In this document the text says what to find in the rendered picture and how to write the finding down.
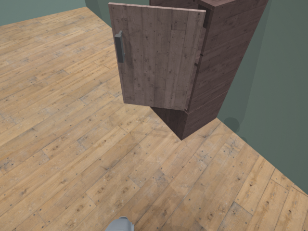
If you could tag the cupboard door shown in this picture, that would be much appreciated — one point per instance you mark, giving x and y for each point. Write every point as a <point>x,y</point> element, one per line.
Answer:
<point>160,46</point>

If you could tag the handle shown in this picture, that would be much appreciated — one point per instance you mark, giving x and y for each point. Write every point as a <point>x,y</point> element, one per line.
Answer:
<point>119,47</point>

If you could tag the robot left thigh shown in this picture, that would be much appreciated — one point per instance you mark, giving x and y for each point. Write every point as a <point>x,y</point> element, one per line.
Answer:
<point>120,224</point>

